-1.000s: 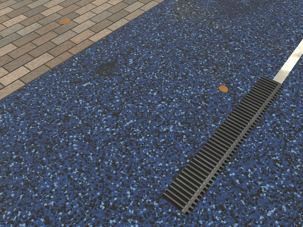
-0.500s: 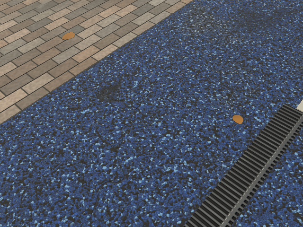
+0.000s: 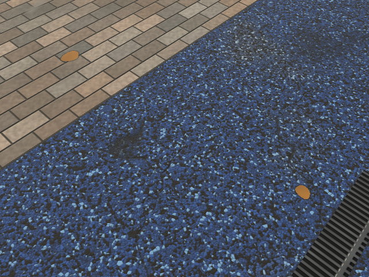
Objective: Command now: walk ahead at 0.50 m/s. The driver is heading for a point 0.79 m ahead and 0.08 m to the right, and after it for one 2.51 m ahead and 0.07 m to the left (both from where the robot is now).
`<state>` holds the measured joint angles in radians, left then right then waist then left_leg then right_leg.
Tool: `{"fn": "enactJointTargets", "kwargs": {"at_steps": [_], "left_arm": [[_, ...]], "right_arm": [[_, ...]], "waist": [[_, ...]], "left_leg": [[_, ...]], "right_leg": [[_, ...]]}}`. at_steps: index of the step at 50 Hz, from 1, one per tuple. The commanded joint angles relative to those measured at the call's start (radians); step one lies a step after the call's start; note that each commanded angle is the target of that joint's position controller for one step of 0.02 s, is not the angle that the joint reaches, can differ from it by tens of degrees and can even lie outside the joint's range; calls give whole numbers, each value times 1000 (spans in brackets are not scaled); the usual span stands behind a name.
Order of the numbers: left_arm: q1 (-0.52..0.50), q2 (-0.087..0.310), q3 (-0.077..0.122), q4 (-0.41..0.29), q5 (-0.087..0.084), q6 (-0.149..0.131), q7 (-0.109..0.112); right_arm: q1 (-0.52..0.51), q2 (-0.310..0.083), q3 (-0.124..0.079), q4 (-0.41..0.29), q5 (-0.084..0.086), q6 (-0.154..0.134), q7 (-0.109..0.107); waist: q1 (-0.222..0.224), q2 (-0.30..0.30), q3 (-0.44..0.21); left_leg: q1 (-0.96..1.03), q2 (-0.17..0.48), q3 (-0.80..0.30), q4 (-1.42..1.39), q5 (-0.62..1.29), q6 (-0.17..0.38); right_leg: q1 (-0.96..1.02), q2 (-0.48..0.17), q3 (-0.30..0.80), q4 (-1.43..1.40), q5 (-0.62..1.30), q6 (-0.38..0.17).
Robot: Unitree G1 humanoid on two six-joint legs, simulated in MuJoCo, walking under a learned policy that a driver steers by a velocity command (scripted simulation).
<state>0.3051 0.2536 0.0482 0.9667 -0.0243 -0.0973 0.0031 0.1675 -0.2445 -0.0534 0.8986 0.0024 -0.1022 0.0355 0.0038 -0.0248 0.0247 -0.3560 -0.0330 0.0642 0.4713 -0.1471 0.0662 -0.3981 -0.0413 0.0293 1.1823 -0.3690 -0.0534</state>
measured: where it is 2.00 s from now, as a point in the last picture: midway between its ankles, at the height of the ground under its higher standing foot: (185, 178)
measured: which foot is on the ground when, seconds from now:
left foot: down 0.00-0.46, up 0.48-0.98, down 1.00-1.00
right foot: up 0.00-0.42, down 0.44-1.00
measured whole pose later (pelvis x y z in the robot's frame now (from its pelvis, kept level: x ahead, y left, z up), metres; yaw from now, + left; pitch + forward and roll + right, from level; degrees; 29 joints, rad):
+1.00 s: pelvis +0.55 -0.02 -0.01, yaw +0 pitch +2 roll -2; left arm 0.40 0.25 0.07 1.03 -0.01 -0.06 0.01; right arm 0.01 -0.23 -0.05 0.86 0.01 -0.10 0.04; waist 0.06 0.01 0.01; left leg -0.50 0.04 0.03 0.50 -0.02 0.08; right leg 0.07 0.00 -0.05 0.35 -0.43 0.00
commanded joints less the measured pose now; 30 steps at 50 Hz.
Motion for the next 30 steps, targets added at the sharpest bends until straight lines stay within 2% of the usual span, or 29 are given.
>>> {"fn": "enactJointTargets", "kwargs": {"at_steps": [1,2,5,7,11,16,18,19,20,21,22,23,24,25,26,27,28,29,30], "left_arm": [[29,67,27,-58,5,3,9],[34,53,27,-56,5,12,11],[-66,63,33,-93,17,22,16],[-134,56,33,-115,21,20,12],[-268,34,22,-150,15,11,-2],[-398,37,11,-201,3,0,-30],[-398,51,13,-214,2,-8,-42],[-366,66,18,-209,1,-10,-45],[-300,90,30,-193,3,-13,-44],[-158,126,52,-148,7,-13,-40],[35,190,75,-98,16,-12,-31],[161,292,100,-71,30,-6,-26],[164,215,74,-69,22,-4,-29],[71,161,56,-82,15,-6,-27],[-21,126,44,-106,16,-5,-26],[-84,95,34,-113,23,-6,-31],[-114,70,25,-113,31,-10,-34],[-118,62,23,-106,34,-12,-38],[-104,71,25,-97,32,-15,-37]], "right_arm": [[28,-73,-12,-25,-12,-14,3],[45,-85,-14,-14,-9,-17,0],[100,-126,-24,11,-8,-16,-19],[133,-129,-23,24,-5,-8,-30],[192,-137,-21,46,5,0,-39],[269,-148,-27,90,12,20,-43],[263,-159,-34,97,15,29,-48],[249,-166,-37,96,16,32,-49],[224,-176,-40,90,16,36,-50],[201,-165,-36,84,16,41,-49],[195,-135,-22,65,5,40,-49],[309,-17,14,52,-2,21,-38],[297,-46,10,70,12,-7,-30],[202,-133,-14,42,40,-23,-26],[133,-140,-15,24,45,-27,-30],[99,-129,-20,20,32,-22,-37],[113,-116,-27,25,22,-7,-43],[138,-91,-26,32,19,8,-45],[152,-68,-24,37,17,19,-46]], "waist": [[13,101,-70],[19,100,-56],[7,73,-9],[-10,70,1],[-53,78,27],[-90,82,69],[-71,95,62],[-48,106,42],[-6,121,-1],[67,112,-83],[137,62,-219],[108,-181,-374],[115,-210,-435],[102,-155,-277],[74,-83,-177],[43,-30,-103],[7,-44,-73],[-13,-60,-65],[-22,-59,-57]], "left_leg": [[191,258,-312,-302,72,162],[167,253,-281,-320,103,169],[179,254,-231,-353,180,179],[212,244,-199,-358,204,164],[245,215,-136,-364,185,132],[398,273,-141,-305,196,130],[446,300,-147,-259,266,118],[455,303,-144,-224,348,107],[450,292,-129,-152,508,94],[413,245,-92,7,639,71],[241,191,-53,264,516,38],[-180,18,-15,677,40,-40],[-320,-15,-167,834,-414,-32],[-409,50,-180,892,-368,-11],[-398,108,-149,856,-272,-2],[-356,143,-131,787,-201,-5],[-289,174,-137,727,-154,-6],[-240,182,-135,697,-128,-9],[-223,185,-127,673,-114,-15]], "right_leg": [[-184,-108,48,-13,107,-5],[-183,-113,39,-39,119,2],[-286,-123,31,-169,237,32],[-327,-118,25,-278,338,44],[-291,-79,-13,-498,483,43],[-321,-52,-25,-629,417,25],[-291,-40,-29,-660,346,0],[-230,-24,-40,-673,313,-14],[-116,9,-67,-684,293,-32],[80,43,-94,-703,309,-59],[390,-51,9,-665,339,-112],[796,-313,463,-721,209,-273],[831,-364,708,-866,131,-301],[703,-327,564,-879,105,-241],[542,-287,421,-902,159,-205],[393,-246,322,-940,229,-186],[298,-208,250,-975,267,-166],[243,-190,214,-1004,276,-164],[213,-182,186,-1025,304,-172]]}}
